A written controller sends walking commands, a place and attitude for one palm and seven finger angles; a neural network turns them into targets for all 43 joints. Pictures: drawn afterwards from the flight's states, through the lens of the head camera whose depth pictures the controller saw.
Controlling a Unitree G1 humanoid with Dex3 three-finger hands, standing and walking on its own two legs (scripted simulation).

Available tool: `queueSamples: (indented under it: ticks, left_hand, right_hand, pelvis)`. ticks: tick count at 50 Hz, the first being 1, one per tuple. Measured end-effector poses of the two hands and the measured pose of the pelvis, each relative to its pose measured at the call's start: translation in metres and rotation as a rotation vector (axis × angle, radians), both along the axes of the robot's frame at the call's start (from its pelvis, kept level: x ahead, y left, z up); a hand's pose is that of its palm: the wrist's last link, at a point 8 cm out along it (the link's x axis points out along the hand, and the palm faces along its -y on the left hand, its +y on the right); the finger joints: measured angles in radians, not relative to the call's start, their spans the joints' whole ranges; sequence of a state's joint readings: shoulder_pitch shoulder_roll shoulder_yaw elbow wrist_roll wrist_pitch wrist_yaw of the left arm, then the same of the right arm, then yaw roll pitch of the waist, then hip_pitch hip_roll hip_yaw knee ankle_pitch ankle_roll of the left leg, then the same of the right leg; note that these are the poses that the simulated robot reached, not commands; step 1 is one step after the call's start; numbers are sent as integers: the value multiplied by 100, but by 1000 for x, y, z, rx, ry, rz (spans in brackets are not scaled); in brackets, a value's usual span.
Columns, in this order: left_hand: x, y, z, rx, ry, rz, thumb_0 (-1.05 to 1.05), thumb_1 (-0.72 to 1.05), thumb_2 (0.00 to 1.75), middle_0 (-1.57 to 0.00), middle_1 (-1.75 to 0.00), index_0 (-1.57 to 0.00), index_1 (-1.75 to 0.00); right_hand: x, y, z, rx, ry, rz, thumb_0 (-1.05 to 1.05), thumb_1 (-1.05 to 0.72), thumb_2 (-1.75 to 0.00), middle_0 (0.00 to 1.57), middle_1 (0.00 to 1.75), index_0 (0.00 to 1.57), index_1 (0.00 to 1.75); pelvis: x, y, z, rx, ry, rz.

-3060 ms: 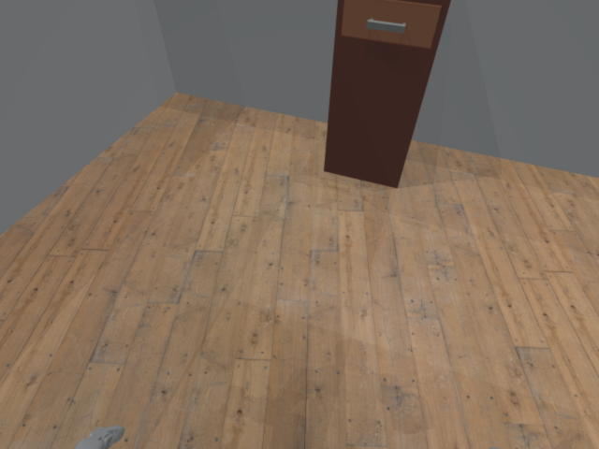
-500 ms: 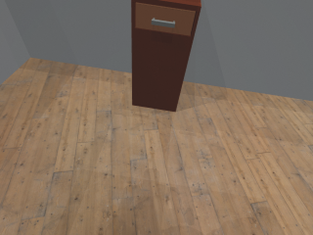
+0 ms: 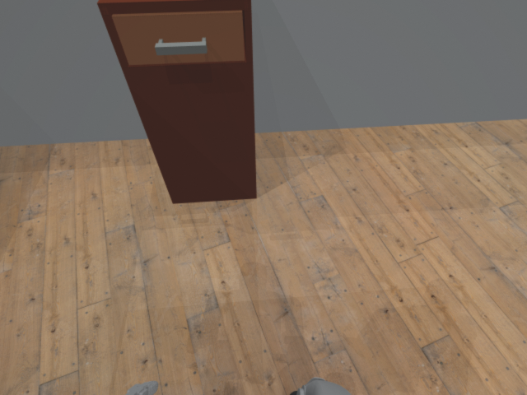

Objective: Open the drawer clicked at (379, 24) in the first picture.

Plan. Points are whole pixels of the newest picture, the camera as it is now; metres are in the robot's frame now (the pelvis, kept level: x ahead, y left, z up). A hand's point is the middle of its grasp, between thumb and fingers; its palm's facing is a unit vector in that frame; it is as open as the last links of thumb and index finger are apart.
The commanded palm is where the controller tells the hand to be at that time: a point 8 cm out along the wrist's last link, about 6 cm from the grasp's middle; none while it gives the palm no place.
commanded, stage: walk to a spot facing it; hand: left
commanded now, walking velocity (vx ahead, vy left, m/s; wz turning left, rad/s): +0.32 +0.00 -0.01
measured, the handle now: (182, 44) +0.97 +0.26 +0.03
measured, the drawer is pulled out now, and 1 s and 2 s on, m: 0.00 0.00 0.00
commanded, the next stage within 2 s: take the last steps up to it in 0.12 s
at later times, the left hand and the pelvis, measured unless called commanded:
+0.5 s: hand (142, 394) +0.15 +0.22 -0.17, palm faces +0.10 -0.99 -0.11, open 7.4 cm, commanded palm none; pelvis +0.19 +0.06 +0.01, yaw +1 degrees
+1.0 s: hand (185, 237) +0.44 +0.19 -0.14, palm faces -0.05 -0.98 -0.17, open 7.4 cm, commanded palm none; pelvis +0.34 +0.02 +0.02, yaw +0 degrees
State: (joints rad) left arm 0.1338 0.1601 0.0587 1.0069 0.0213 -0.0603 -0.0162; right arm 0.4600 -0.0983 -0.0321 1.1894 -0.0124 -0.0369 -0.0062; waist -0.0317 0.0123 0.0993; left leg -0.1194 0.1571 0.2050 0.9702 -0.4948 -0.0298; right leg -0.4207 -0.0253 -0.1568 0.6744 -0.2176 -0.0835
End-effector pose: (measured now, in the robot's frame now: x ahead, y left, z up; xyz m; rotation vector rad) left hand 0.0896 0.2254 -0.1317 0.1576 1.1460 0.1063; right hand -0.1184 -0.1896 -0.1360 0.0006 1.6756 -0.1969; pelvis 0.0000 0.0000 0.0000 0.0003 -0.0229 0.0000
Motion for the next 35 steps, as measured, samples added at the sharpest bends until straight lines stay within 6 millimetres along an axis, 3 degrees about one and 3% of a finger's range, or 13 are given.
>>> queueSamples:
  ticks: [2,8,11,15,20,23,26,35]
  left_hand:
    - [8,-4,3,-1,7,17,0,91,89,-20,-30,-20,-30]
    - [20,7,18,38,73,37,-1,94,89,-20,-30,-21,-30]
    - [22,9,17,20,115,53,-1,93,89,-20,-30,-20,-30]
    - [24,10,9,-23,164,91,0,92,89,-20,-30,-20,-30]
    - [27,21,-11,-83,248,151,0,91,89,-20,-30,-20,-30]
    - [35,34,-20,-98,306,160,1,91,89,-20,-30,-20,-30]
    - [59,50,-12,-84,313,138,1,91,89,-20,-30,-20,-30]
    - [164,82,13,-23,178,100,1,91,89,-19,-30,-20,-30]
  right_hand:
    - [40,-11,0,-17,-59,12,1,-91,-90,20,30,20,30]
    - [183,-36,12,-83,-336,69,1,-91,-90,20,30,20,30]
    - [240,-42,22,-115,-423,99,1,-93,-90,20,30,20,30]
    - [303,-34,31,-128,-482,158,1,-93,-90,20,30,20,30]
    - [368,-4,32,-132,-512,237,1,-92,-90,20,30,20,30]
    - [389,16,29,-134,-529,248,1,-91,-90,20,30,20,30]
    - [390,29,32,-144,-512,198,0,-93,-90,20,30,20,30]
    - [357,40,36,-132,-328,119,-1,-94,-90,20,30,20,30]
  pelvis:
    - [15,-3,5,-5,-9,-6]
    - [61,-3,22,-19,-1,-10]
    - [85,3,25,-28,2,1]
    - [116,15,24,-41,2,15]
    - [159,40,14,-59,-1,34]
    - [179,55,9,-41,-8,29]
    - [195,65,16,-34,-11,19]
    - [244,76,33,-14,-4,13]
